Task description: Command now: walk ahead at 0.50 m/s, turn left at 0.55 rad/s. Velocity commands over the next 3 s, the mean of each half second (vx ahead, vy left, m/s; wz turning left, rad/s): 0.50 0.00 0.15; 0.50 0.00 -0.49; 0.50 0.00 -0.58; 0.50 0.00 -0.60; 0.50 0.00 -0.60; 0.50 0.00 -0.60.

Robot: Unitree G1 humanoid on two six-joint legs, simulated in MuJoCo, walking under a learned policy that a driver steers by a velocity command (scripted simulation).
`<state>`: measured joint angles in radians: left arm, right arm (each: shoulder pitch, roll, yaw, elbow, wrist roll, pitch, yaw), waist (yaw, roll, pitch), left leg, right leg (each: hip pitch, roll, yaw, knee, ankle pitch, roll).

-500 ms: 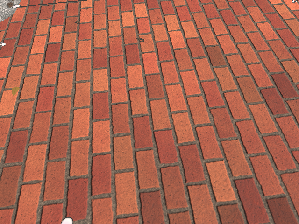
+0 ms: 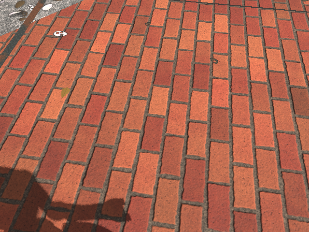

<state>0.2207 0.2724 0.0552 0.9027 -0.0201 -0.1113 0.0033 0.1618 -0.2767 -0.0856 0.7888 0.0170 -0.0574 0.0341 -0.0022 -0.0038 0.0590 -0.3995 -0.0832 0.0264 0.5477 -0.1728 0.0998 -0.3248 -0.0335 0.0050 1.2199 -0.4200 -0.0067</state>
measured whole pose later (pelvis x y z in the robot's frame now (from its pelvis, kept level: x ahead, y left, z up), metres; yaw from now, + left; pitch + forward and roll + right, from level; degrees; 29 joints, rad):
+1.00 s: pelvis +0.59 -0.03 +0.01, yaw -15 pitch +2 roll +1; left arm 0.36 0.30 0.06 0.78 -0.03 -0.03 0.01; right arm 0.11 -0.26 -0.05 0.69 0.00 -0.11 0.01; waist 0.04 -0.03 0.00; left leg -0.35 -0.04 0.00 0.48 -0.16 0.02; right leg -0.35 0.05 0.12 1.13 -0.44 -0.03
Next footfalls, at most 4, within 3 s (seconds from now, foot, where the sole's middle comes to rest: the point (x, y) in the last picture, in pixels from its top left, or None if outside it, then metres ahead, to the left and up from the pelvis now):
0.40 right None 0.42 -0.13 -0.76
0.88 left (148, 172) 0.71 0.05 -0.76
1.40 right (220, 142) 0.88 -0.30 -0.76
1.88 left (212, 91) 1.22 -0.31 -0.76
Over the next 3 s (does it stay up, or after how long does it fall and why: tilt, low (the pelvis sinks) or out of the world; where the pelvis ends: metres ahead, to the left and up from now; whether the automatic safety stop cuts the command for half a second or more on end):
stays up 1.31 -0.82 0.01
